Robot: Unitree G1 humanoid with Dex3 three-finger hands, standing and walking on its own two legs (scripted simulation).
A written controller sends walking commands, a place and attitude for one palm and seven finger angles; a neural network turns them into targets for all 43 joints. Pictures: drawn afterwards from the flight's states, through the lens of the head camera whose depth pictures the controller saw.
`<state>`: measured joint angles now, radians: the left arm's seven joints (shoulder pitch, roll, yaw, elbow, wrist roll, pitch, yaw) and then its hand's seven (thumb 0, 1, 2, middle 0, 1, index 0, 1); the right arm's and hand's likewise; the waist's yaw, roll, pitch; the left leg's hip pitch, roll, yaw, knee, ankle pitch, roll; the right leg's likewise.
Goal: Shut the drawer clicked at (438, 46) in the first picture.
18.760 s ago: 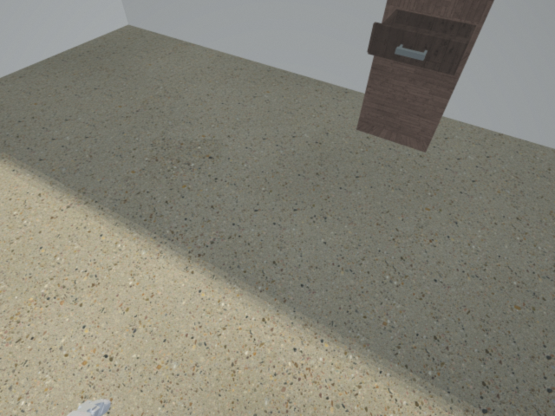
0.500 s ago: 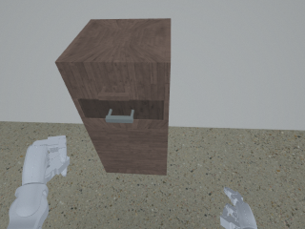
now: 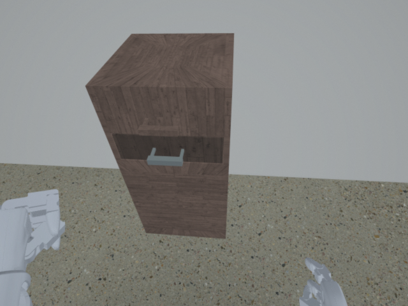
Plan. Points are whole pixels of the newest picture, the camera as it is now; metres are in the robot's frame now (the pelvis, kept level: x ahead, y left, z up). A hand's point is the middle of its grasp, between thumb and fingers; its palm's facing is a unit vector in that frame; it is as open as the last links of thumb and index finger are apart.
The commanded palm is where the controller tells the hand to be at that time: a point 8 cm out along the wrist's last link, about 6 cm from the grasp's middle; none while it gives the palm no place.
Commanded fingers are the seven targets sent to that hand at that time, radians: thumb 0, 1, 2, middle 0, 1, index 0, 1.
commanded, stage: step back with the hand held close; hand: left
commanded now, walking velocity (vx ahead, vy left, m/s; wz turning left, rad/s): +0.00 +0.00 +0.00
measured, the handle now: (166, 156) +0.61 +0.22 -0.13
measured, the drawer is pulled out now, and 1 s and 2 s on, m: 0.00 0.00 0.00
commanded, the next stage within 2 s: stop stepping back and stand still in 1.52 s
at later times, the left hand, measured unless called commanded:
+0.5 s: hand (33, 241) +0.15 +0.27 +0.15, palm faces +0.34 -0.79 -0.50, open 3.2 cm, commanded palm +0.09 +0.31 +0.17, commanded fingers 0.00 0.90 0.90 -1.40 -1.60 -1.40 -1.60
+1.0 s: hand (8, 272) +0.11 +0.27 +0.16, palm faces +0.37 -0.76 -0.53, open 3.2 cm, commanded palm +0.04 +0.31 +0.17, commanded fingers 0.00 0.90 0.90 -1.40 -1.60 -1.40 -1.60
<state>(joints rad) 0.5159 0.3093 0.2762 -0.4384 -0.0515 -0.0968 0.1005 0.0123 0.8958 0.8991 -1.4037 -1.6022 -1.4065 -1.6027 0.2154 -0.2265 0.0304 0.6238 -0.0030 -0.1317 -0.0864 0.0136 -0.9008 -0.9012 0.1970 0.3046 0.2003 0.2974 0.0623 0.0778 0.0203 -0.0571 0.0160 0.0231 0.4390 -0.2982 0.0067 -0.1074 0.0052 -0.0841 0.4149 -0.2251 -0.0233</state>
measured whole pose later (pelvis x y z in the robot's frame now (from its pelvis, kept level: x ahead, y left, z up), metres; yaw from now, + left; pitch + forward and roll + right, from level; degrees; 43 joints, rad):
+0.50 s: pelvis -0.04 +0.03 +0.00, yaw +0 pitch +1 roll +0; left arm 0.62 0.38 0.37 -0.53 -0.04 -0.20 0.12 0.01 0.89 0.90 -1.40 -1.60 -1.41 -1.60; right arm 0.18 -0.23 -0.01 0.57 0.00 -0.01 -0.09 0.01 -0.90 -0.90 0.20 0.30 0.20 0.30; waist 0.00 0.03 0.02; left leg -0.25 -0.03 0.04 0.48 -0.24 0.05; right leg -0.31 -0.05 -0.06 0.47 -0.17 0.01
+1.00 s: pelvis -0.08 +0.02 -0.01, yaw +2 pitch +2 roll -1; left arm 0.61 0.42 0.43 -0.60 0.00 -0.26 0.13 0.01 0.89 0.90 -1.40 -1.60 -1.41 -1.60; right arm 0.22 -0.21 -0.01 0.56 -0.01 -0.06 -0.09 0.01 -0.90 -0.90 0.20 0.30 0.20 0.30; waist -0.03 -0.02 0.03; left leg -0.40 -0.03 0.00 0.60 -0.22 0.05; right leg -0.40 0.01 0.02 0.58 -0.18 0.02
